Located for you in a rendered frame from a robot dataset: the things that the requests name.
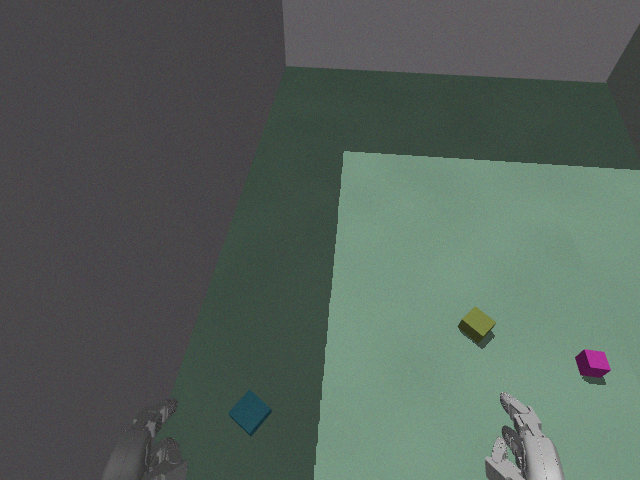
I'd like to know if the right robot hand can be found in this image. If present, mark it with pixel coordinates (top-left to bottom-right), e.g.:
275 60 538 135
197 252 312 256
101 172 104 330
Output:
485 392 565 480

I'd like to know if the left robot hand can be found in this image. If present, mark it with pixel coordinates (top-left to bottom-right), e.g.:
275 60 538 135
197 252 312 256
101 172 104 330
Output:
101 398 188 480

